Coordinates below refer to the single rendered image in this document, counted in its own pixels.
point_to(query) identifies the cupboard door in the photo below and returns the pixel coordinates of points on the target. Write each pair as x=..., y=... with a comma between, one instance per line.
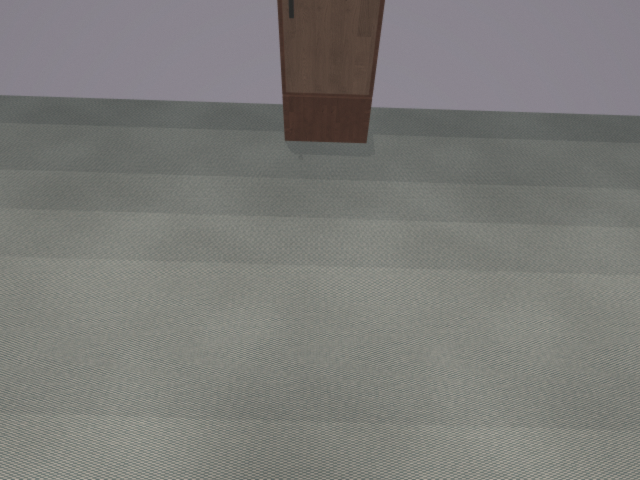
x=329, y=45

